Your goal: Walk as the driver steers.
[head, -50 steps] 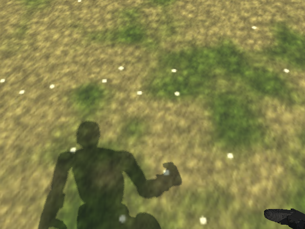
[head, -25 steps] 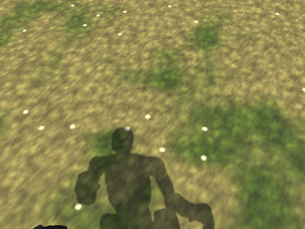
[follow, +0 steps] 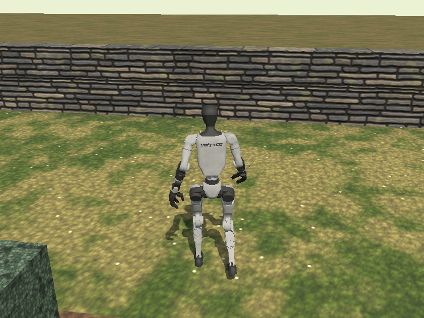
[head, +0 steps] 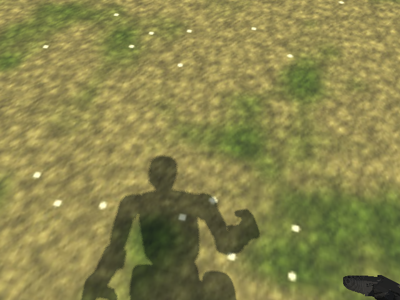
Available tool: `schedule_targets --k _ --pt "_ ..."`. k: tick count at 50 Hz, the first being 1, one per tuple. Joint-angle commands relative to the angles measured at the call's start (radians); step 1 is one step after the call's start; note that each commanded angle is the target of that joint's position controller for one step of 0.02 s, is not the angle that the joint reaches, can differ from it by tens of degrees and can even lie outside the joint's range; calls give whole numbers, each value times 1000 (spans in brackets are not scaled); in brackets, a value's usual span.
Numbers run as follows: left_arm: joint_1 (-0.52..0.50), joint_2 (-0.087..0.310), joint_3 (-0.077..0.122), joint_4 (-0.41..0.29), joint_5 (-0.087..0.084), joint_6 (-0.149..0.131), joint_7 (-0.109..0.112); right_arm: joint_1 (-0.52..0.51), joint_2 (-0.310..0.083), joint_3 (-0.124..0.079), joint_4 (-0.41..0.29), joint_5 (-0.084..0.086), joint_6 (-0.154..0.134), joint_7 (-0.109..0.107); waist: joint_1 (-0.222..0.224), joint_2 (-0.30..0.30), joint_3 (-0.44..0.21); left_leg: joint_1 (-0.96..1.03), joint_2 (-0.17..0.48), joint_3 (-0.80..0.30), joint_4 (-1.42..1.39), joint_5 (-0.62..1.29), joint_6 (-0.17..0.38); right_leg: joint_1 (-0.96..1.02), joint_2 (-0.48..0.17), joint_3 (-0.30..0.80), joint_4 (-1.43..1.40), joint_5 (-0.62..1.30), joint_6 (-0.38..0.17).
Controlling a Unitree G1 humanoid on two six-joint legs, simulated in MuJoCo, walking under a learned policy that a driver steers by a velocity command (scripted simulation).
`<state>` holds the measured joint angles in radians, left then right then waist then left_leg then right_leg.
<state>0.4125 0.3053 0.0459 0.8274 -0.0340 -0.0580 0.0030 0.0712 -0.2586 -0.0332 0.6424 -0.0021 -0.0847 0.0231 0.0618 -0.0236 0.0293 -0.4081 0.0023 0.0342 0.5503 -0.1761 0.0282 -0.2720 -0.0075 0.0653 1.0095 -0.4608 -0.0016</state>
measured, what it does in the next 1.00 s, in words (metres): walks ahead, turning right: right foot, then left foot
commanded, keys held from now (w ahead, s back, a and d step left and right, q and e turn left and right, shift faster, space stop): w+e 0.50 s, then no key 0.50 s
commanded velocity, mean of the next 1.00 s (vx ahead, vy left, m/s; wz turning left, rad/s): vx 0.35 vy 0.00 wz -0.36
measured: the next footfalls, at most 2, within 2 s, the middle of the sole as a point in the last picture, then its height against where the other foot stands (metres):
right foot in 0.44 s outside the picture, level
left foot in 0.88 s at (229, 258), level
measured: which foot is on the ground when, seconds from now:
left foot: down 0.00-0.46, up 0.48-0.86, down 0.88-1.00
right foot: up 0.00-0.42, down 0.44-1.00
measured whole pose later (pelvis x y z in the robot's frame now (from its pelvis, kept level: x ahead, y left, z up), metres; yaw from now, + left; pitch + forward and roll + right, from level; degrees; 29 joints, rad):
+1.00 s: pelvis +0.45 -0.10 +0.00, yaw -24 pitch +1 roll +0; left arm 0.22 0.27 0.04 0.78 0.01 0.00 0.02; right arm 0.11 -0.24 -0.03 0.77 -0.02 -0.05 0.01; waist 0.02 -0.02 0.03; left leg -0.41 -0.01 0.01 0.51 -0.12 0.02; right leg -0.22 0.05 0.07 0.64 -0.46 0.00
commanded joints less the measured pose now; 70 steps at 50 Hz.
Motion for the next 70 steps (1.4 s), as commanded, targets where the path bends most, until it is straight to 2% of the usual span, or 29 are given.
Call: schedule_targets --k 1,3,6,12,17,19,20,21,22,23,24,25,26,27,29,33,36,39,42,44,45,46,47,48,51,53,55,60,70 --pt "-95 116 31 -123 1 -21 5 198 -116 -43 25 -1 -1 -6 -121 138 -85 444 309 -393 -304 -108 180 -482 -90 36 206 90 -5" --pt "-68 82 33 -112 4 4 1 138 -89 -41 35 -11 -17 -4 -69 155 -44 313 266 -262 -367 14 165 -384 -122 44 160 166 2" --pt "-93 47 29 -128 8 27 1 127 -113 -55 65 -11 -37 -10 -48 104 -6 264 268 -136 -414 166 176 -400 -127 50 109 246 20" --pt "-269 15 12 -193 13 18 -32 171 -169 -70 112 -4 -24 -28 -104 63 43 309 244 58 -430 237 148 -390 -111 -19 -219 504 9" --pt "-392 28 13 -267 11 22 -60 239 -213 -85 153 21 8 -30 -135 59 76 468 291 117 -369 317 117 -415 -89 -81 -358 419 -45" --pt "-369 55 27 -282 14 26 -65 233 -241 -93 154 28 23 -34 -102 89 34 508 293 150 -255 610 94 -327 -35 -136 -373 317 -82" --pt "-307 81 42 -275 16 31 -64 227 -256 -97 151 32 31 -38 -61 106 -16 512 285 166 -141 772 82 -231 6 -166 -372 268 -105" --pt "-171 121 68 -243 14 34 -58 212 -257 -96 146 36 39 -41 20 97 -89 465 257 194 46 840 59 -46 56 -186 -421 289 -137" --pt "1 187 104 -197 11 43 -41 222 -229 -83 137 26 36 -46 100 47 -179 277 218 201 309 684 17 251 50 -112 -452 331 -179" --pt "9 311 125 -193 1 44 -24 301 -84 -38 82 -22 18 -36 4 -236 -236 -180 50 178 686 -200 -52 587 -216 395 -505 255 -333" --pt "22 273 106 -238 9 23 -31 251 -117 -31 61 1 -22 -24 38 -184 -425 -330 -48 -85 865 -435 -60 689 -343 810 -691 82 -450" --pt "-4 199 85 -227 18 7 -37 141 -189 -51 32 43 -43 -14 67 -93 -304 -426 13 -137 864 -343 -37 626 -316 678 -725 113 -383" --pt "-62 166 73 -227 22 -1 -35 121 -176 -42 27 45 -54 -15 27 -53 -192 -407 55 -121 788 -261 -21 478 -282 525 -713 273 -343" --pt "-145 130 61 -238 27 -3 -33 129 -172 -44 47 21 -53 -24 -24 12 -123 -337 96 -112 704 -210 -28 324 -243 395 -696 505 -306" --pt "-215 96 46 -257 44 -4 -25 169 -184 -54 70 -1 -23 -27 -78 -2 -100 -188 121 -106 632 -181 -48 148 -202 257 -705 812 -286" --pt "-208 130 51 -211 40 -9 -6 169 -113 -34 78 -13 14 -37 -92 -14 -97 -128 86 -63 428 -48 -96 46 -151 98 -722 1034 -269" --pt "-195 121 45 -183 33 8 8 91 -93 -22 69 -8 12 -28 -54 -46 -110 -68 59 -52 207 167 -94 55 -100 28 -708 957 -215" --pt "-165 118 40 -147 36 19 11 34 -104 -24 59 -2 7 -13 -23 -54 -110 -34 42 -68 89 249 -81 104 -130 63 -691 852 -203" --pt "-175 106 33 -121 36 24 7 18 -131 -35 51 -13 3 -6 -30 -64 -88 -30 34 -79 11 155 -43 156 -164 123 -615 808 -196" --pt "-186 85 24 -107 28 26 8 81 -139 -42 73 -26 -5 -6 -74 -45 -97 96 29 -70 -131 308 -1 147 -122 127 -520 731 -149" --pt "-152 63 17 -107 46 19 8 96 -182 -48 71 -36 -9 -15 -59 17 -138 225 113 -150 -122 674 33 102 -56 101 -445 622 -101" --pt "-13 29 8 -85 58 13 6 86 -205 -47 63 -45 -2 -22 12 149 -230 433 247 -271 -50 911 153 -26 10 81 -359 322 -44" --pt "-10 32 2 -64 54 21 12 103 -107 -27 72 -32 16 -24 -30 193 -288 453 304 -345 -68 836 236 -45 27 51 -302 43 3" --pt "-58 55 8 -73 44 40 14 97 -62 -10 84 -16 29 -20 -37 199 -258 405 311 -389 -111 658 245 -63 13 41 -294 -80 22" --pt "-88 47 14 -56 40 100 24 -19 -107 -14 74 -10 57 -12 2 162 -150 184 230 -333 -197 126 141 41 -18 20 -482 99 20" --pt "-113 69 16 -45 52 112 21 -32 -117 -19 71 -9 63 -13 -26 114 -66 79 120 -206 -207 -165 47 59 -22 32 -569 153 -17" --pt "-129 54 13 -32 49 96 20 -33 -105 -15 79 -16 53 -15 -41 63 -44 146 82 -158 -166 -115 20 -4 -22 31 -570 116 -45" --pt "-125 50 15 11 46 56 27 8 -87 -17 124 -1 43 -29 -60 18 -125 287 75 -124 -46 322 64 27 -30 33 -570 339 -17" --pt "-104 35 10 87 42 61 33 -22 -84 -26 209 1 76 -35 -54 23 -44 270 49 -110 -65 220 47 18 -28 23 -601 296 -20"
